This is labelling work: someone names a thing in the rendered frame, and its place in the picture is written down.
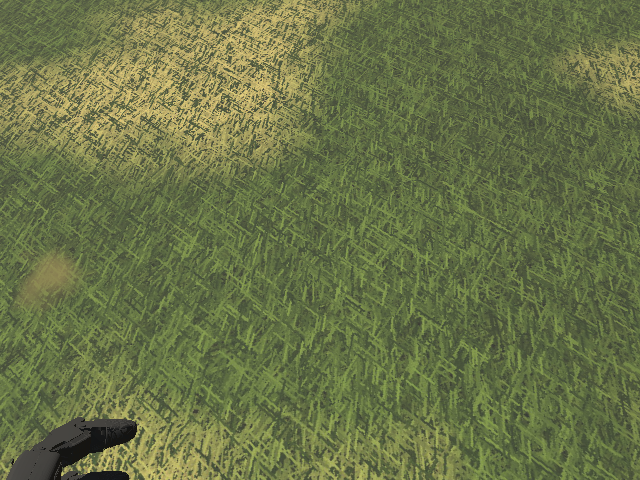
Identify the robot left hand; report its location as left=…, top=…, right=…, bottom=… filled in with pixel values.
left=6, top=417, right=137, bottom=480

